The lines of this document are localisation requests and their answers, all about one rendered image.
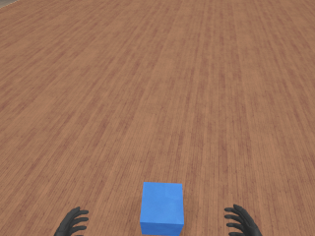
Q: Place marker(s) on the right robot hand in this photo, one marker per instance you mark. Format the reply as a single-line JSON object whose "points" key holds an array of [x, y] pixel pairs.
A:
{"points": [[247, 224]]}

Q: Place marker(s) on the carton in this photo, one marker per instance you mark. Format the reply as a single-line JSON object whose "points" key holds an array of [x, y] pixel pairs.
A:
{"points": [[162, 211]]}

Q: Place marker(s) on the left robot hand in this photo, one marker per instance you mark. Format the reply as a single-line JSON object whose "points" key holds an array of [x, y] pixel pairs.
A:
{"points": [[66, 226]]}

